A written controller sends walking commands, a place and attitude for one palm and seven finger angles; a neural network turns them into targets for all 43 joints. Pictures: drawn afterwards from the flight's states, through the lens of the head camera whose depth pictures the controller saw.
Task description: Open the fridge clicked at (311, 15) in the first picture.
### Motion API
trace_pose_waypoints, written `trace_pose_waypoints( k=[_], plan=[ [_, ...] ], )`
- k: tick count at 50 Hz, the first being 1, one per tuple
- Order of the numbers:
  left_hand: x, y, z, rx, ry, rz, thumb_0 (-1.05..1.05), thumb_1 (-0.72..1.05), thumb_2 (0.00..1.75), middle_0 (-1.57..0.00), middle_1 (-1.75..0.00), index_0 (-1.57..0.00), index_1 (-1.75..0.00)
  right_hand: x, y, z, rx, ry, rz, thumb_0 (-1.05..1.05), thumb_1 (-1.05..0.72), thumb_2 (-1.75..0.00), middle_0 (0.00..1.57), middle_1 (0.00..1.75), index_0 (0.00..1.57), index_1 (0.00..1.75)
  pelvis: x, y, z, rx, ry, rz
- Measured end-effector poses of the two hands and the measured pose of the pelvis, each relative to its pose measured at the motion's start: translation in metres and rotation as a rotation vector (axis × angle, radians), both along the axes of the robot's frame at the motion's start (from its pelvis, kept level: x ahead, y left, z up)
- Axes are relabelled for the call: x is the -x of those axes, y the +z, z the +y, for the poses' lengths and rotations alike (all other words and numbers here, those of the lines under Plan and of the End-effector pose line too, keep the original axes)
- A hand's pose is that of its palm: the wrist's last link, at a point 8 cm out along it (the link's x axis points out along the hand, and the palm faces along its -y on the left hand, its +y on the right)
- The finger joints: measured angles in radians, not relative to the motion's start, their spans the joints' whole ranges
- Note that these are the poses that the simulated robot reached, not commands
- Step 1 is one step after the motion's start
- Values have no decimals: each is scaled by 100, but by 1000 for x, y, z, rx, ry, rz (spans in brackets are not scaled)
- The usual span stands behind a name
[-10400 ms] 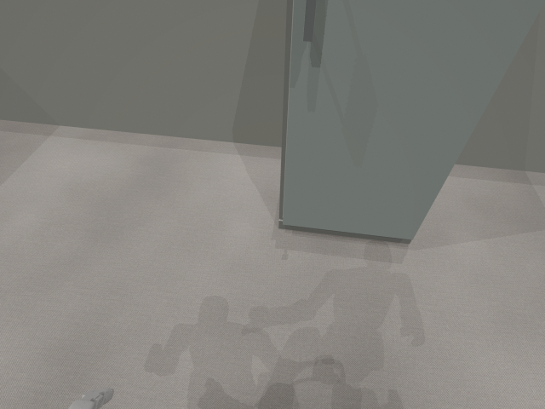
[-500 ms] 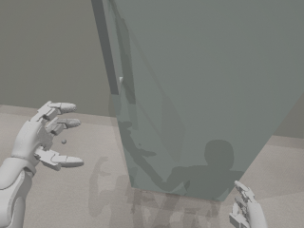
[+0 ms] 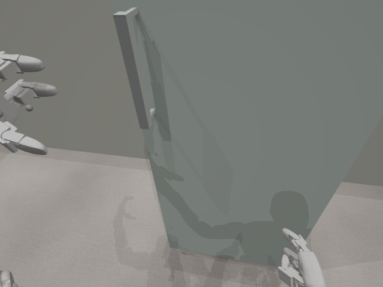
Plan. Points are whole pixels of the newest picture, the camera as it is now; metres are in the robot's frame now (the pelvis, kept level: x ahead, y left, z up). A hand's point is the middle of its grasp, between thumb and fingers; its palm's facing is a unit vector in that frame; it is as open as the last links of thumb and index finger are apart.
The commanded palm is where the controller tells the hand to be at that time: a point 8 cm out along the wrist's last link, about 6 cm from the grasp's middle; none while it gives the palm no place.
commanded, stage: raise the hand to about handle height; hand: left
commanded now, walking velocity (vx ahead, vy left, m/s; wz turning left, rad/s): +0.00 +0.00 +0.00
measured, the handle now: (140, 74) +0.46 +0.17 +0.26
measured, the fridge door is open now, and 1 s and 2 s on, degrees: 0 0 0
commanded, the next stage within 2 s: move the hooked fingers beside the handle in 0.46 s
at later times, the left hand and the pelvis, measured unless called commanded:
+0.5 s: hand (42, 123) +0.28 +0.30 +0.25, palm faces +0.12 -0.98 -0.17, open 14.0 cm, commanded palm +0.23 +0.33 +0.27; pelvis -0.01 +0.01 +0.00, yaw +0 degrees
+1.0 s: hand (69, 112) +0.31 +0.25 +0.26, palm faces -0.03 -0.99 -0.11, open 14.0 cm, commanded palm +0.27 +0.32 +0.27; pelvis +0.00 +0.01 +0.00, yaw -1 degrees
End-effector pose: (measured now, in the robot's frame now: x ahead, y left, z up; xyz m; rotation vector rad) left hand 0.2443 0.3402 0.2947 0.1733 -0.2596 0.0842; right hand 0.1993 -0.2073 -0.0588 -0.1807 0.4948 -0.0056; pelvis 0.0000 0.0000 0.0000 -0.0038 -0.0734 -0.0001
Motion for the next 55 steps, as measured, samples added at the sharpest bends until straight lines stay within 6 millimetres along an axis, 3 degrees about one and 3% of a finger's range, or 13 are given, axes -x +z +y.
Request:
trace_pose_waypoints(
  k=[2, 5, 10, 14, 19, 22, 26, 31, 35, 39, 44, 48, 55],
  plan=[
    [-7, 1, 10, 18, 32, 36, -1, -50, 30, -31, -120, -31, -120, 2, -2, -5, 1, -10, 10, 2, -90, -90, 20, 30, 20, 30, 3, 0, 0, -1, 1, 7],
    [-18, -19, 12, 27, 40, 158, -1, -50, 30, -30, -120, -30, -120, 7, -5, -13, 4, -30, 26, 2, -90, -90, 20, 30, 20, 30, 8, -1, 2, -3, -2, 21],
    [-19, -54, -20, 22, -92, 236, -1, -50, 30, -30, -120, -30, -120, 13, -4, -21, 18, -64, 31, 2, -90, -90, 20, 30, 20, 30, 8, -2, 6, -7, -15, 21],
    [-4, -35, -29, 6, -126, 66, -1, -50, 30, -30, -120, -30, -120, 14, 5, -16, 25, -71, -7, 2, -90, -90, 20, 30, 20, 30, 3, -1, 6, -5, -24, 5],
    [1, -11, 9, 57, 34, 9, -1, -50, 30, -31, -120, -31, -120, 11, 7, -6, 14, -38, -17, 2, -90, -90, 20, 30, 20, 30, 6, -1, 5, -1, -14, -7],
    [-6, -19, 18, 46, 93, 116, -1, -50, 30, -30, -120, -30, -120, 9, 1, -1, 2, -22, -2, 2, -90, -90, 20, 30, 20, 30, 11, -1, 7, -2, -4, 2],
    [-12, -40, -1, 1, 16, 222, -1, -50, 30, -30, -120, -30, -120, 9, -5, 5, -10, -15, 19, 2, -90, -90, 20, 30, 20, 30, 13, -1, 11, -6, -1, 17],
    [-4, -36, -18, 7, -106, 122, -1, -50, 30, -30, -120, -30, -120, 9, 0, 9, -11, -19, 6, 2, -90, -90, 20, 30, 20, 30, 6, 0, 11, -4, -12, 9],
    [-1, -18, 1, 43, -34, 41, -1, -50, 30, -31, -120, -31, -120, 6, 4, 10, -7, -8, -8, 2, -90, -90, 20, 30, 20, 30, 3, 0, 9, -2, -10, 2],
    [-11, -25, 18, 64, 54, 135, -1, -50, 30, -31, -120, -31, -120, 4, 1, 6, -2, -2, 7, 2, -90, -90, 20, 30, 20, 30, 6, -1, 9, -2, 0, 8],
    [-28, -45, -11, 21, -42, 225, -1, -50, 30, -30, -120, -30, -120, 3, -4, 2, 11, -8, 29, 2, -90, -90, 20, 30, 20, 30, 7, 0, 11, -4, 7, 19],
    [-38, -39, -34, 35, -135, 136, -1, -50, 30, -30, -120, -30, -120, 3, -2, 2, 10, -26, 22, 2, -90, -90, 20, 30, 20, 30, 2, 0, 10, -5, -4, 20],
    [-51, -29, -1, 88, 16, 150, -1, -50, 30, -31, -120, -31, -120, 7, -2, -6, -14, -59, 34, 2, -90, -90, 20, 30, 20, 30, -3, 0, 5, -6, -18, 32]
  ],
)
